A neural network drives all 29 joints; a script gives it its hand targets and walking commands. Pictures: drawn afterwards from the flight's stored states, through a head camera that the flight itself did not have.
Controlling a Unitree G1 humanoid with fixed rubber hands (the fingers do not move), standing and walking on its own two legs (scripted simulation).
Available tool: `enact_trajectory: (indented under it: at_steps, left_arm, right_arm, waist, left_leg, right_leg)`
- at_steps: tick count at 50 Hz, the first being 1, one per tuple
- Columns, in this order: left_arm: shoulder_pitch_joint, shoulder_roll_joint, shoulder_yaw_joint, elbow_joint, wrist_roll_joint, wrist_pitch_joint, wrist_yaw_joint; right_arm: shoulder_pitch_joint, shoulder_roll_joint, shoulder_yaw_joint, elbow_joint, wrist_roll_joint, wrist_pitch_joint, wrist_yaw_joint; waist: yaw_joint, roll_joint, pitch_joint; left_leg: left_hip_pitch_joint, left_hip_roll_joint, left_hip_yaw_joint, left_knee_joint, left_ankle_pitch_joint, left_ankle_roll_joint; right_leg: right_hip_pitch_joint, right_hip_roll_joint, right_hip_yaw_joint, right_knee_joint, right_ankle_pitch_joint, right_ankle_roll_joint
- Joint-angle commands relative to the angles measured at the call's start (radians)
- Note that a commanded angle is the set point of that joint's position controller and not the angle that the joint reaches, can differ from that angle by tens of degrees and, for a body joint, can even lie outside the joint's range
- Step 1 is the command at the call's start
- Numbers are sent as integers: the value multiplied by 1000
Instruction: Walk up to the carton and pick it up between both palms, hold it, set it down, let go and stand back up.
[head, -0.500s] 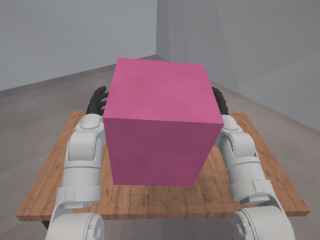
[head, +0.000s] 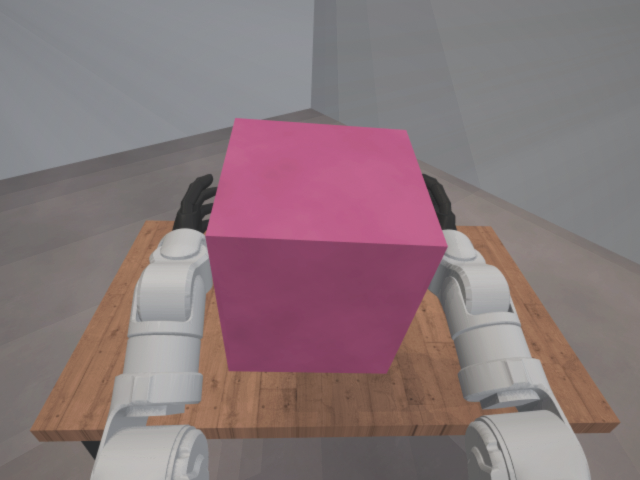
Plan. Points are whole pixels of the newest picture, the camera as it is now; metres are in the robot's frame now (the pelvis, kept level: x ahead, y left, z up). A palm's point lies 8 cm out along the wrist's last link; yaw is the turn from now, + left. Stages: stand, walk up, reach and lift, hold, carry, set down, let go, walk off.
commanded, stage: hold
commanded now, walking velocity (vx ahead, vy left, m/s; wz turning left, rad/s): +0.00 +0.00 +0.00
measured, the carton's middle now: (315, 253) +0.36 +0.02 +0.16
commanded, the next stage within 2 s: none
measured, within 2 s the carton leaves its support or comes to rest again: neither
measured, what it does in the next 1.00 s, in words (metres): stands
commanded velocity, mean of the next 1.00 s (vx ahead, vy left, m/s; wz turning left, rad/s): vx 0.00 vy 0.00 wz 0.00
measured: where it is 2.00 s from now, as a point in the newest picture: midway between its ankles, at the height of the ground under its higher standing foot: outside the picture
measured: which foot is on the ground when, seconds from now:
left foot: down 0.00-1.00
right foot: down 0.00-1.00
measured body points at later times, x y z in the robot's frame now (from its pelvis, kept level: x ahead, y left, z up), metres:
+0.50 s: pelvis +0.00 +0.00 +0.00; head -0.05 +0.01 +0.45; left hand +0.37 +0.17 +0.19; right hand +0.38 -0.14 +0.19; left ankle +0.03 +0.11 -0.74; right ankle +0.03 -0.10 -0.74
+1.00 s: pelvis +0.00 +0.00 +0.00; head -0.05 +0.01 +0.45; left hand +0.37 +0.17 +0.19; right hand +0.38 -0.14 +0.19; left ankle +0.03 +0.11 -0.74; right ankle +0.03 -0.10 -0.74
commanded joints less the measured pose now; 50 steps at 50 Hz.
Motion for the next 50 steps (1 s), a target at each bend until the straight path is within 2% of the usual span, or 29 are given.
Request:
enact_trajectory:
  at_steps: [1, 3, 4, 5, 8, 11, 12, 14, 15, 16, 17, 19, 20, 22, 24, 25, 26, 27, 28, 32, 34, 35, 37, 38, 39, 44, 48, 49, 50]
  left_arm:
    - [-923, -647, -546, -291, -196, -103, -180]
    - [-900, -646, -568, -307, -202, -101, -178]
    - [-865, -652, -550, -279, -184, -94, -174]
    - [-878, -670, -579, -294, -207, -98, -172]
    - [-862, -634, -514, -242, -178, -90, -188]
    - [-871, -621, -516, -250, -165, -82, -193]
    - [-857, -634, -525, -243, -174, -86, -192]
    - [-856, -633, -516, -238, -169, -88, -194]
    - [-865, -645, -531, -282, -177, -91, -193]
    - [-888, -635, -510, -260, -170, -94, -191]
    - [-913, -648, -535, -265, -185, -100, -190]
    - [-924, -645, -537, -282, -193, -102, -186]
    - [-836, -644, -535, -246, -189, -91, -188]
    - [-879, -630, -501, -249, -169, -92, -190]
    - [-853, -636, -508, -217, -173, -88, -196]
    - [-891, -633, -511, -226, -183, -99, -193]
    - [-886, -627, -512, -276, -179, -101, -190]
    - [-862, -633, -506, -245, -169, -89, -190]
    - [-879, -626, -524, -309, -178, -94, -191]
    - [-842, -652, -529, -244, -172, -82, -193]
    - [-899, -647, -549, -302, -192, -92, -194]
    - [-909, -654, -551, -310, -201, -99, -189]
    - [-888, -647, -533, -273, -183, -92, -188]
    - [-859, -642, -530, -253, -170, -83, -192]
    - [-923, -655, -535, -247, -182, -93, -188]
    - [-874, -628, -509, -253, -174, -94, -192]
    - [-898, -639, -505, -211, -173, -95, -190]
    - [-923, -650, -527, -274, -184, -101, -188]
    - [-899, -646, -537, -254, -196, -104, -189]
  right_arm:
    - [-915, 662, 381, -345, 152, -101, 107]
    - [-937, 659, 404, -399, 171, -111, 106]
    - [-938, 647, 419, -405, 178, -108, 107]
    - [-940, 639, 415, -415, 173, -107, 106]
    - [-888, 639, 376, -325, 154, -91, 103]
    - [-889, 626, 379, -321, 154, -92, 103]
    - [-925, 631, 400, -362, 162, -100, 102]
    - [-910, 651, 381, -340, 148, -96, 102]
    - [-916, 653, 403, -384, 170, -104, 101]
    - [-920, 642, 388, -356, 163, -100, 102]
    - [-927, 635, 381, -346, 161, -102, 105]
    - [-937, 653, 394, -377, 154, -106, 107]
    - [-940, 654, 411, -437, 165, -107, 103]
    - [-910, 635, 391, -336, 157, -94, 103]
    - [-948, 648, 403, -396, 159, -106, 105]
    - [-952, 645, 393, -377, 156, -105, 107]
    - [-920, 670, 415, -383, 165, -102, 104]
    - [-917, 636, 397, -372, 161, -100, 102]
    - [-856, 645, 395, -339, 158, -92, 99]
    - [-922, 625, 395, -372, 167, -98, 102]
    - [-905, 633, 381, -369, 166, -100, 102]
    - [-934, 648, 399, -402, 160, -103, 103]
    - [-901, 626, 374, -323, 149, -94, 107]
    - [-907, 634, 386, -343, 160, -100, 107]
    - [-961, 627, 367, -322, 156, -106, 116]
    - [-914, 641, 385, -339, 150, -101, 111]
    - [-955, 640, 374, -338, 141, -107, 109]
    - [-940, 656, 382, -345, 158, -106, 114]
    - [-944, 640, 376, -377, 154, -108, 107]
  waist:
    - [-146, 68, -408]
    - [-141, 87, -462]
    - [-125, 60, -446]
    - [-148, 73, -452]
    - [-143, 32, -334]
    - [-143, 75, -364]
    - [-132, 50, -388]
    - [-141, 52, -376]
    - [-133, 70, -420]
    - [-131, 70, -383]
    - [-149, 74, -410]
    - [-136, 62, -434]
    - [-128, 30, -422]
    - [-128, 45, -352]
    - [-124, 17, -383]
    - [-129, 38, -414]
    - [-127, 37, -434]
    - [-134, 66, -385]
    - [-151, 68, -375]
    - [-144, 59, -390]
    - [-152, 81, -414]
    - [-148, 54, -444]
    - [-146, 71, -374]
    - [-140, 58, -374]
    - [-144, 85, -377]
    - [-136, 29, -395]
    - [-133, 47, -361]
    - [-139, 58, -418]
    - [-147, 53, -407]
  left_leg:
    - [383, -51, -103, -54, 164, -34]
    - [389, -56, -102, -40, 198, -36]
    - [388, -52, -103, -45, 212, -32]
    - [402, -51, -113, -36, 237, -40]
    - [340, -58, -94, -70, 139, -23]
    - [355, -59, -92, -66, 133, -29]
    - [345, -60, -95, -66, 150, -25]
    - [341, -57, -96, -60, 150, -24]
    - [368, -56, -101, -52, 198, -30]
    - [346, -57, -96, -60, 159, -27]
    - [377, -47, -105, -60, 157, -33]
    - [378, -52, -96, -60, 156, -30]
    - [361, -55, -95, -57, 185, -20]
    - [334, -54, -98, -73, 137, -24]
    - [343, -54, -90, -72, 143, -13]
    - [344, -58, -95, -72, 119, -17]
    - [362, -57, -94, -61, 168, -16]
    - [366, -53, -100, -61, 169, -26]
    - [365, -57, -98, -55, 190, -30]
    - [365, -54, -103, -53, 186, -29]
    - [380, -50, -98, -54, 191, -40]
    - [382, -54, -103, -50, 188, -31]
    - [368, -50, -103, -63, 161, -38]
    - [367, -51, -96, -62, 169, -32]
    - [360, -44, -104, -71, 116, -34]
    - [356, -50, -98, -64, 163, -23]
    - [327, -56, -94, -76, 98, -18]
    - [364, -54, -92, -64, 149, -28]
    - [352, -55, -95, -60, 146, -32]
  right_leg:
    - [226, -30, -41, -60, 219, 74]
    - [252, -32, -37, -51, 263, 75]
    - [262, -22, -43, -47, 275, 73]
    - [246, -15, -47, -52, 285, 72]
    - [243, -30, -42, -71, 207, 79]
    - [252, -40, -38, -62, 219, 80]
    - [262, -30, -40, -59, 230, 77]
    - [261, -32, -37, -56, 244, 75]
    - [275, -32, -37, -51, 280, 77]
    - [261, -39, -30, -59, 237, 78]
    - [231, -28, -41, -63, 215, 69]
    - [239, -35, -39, -60, 220, 75]
    - [272, -36, -33, -57, 277, 83]
    - [258, -37, -37, -61, 216, 78]
    - [261, -35, -36, -64, 227, 79]
    - [246, -34, -37, -67, 200, 77]
    - [272, -38, -35, -58, 256, 82]
    - [248, -39, -33, -59, 251, 76]
    - [264, -41, -35, -55, 287, 80]
    - [256, -34, -38, -60, 264, 79]
    - [257, -31, -40, -52, 264, 73]
    - [264, -30, -46, -52, 254, 81]
    - [237, -32, -45, -60, 211, 75]
    - [256, -29, -45, -58, 228, 76]
    - [211, -34, -47, -64, 147, 70]
    - [272, -33, -42, -56, 242, 75]
    - [234, -36, -37, -69, 167, 75]
    - [246, -31, -44, -53, 215, 78]
    - [250, -29, -41, -60, 229, 73]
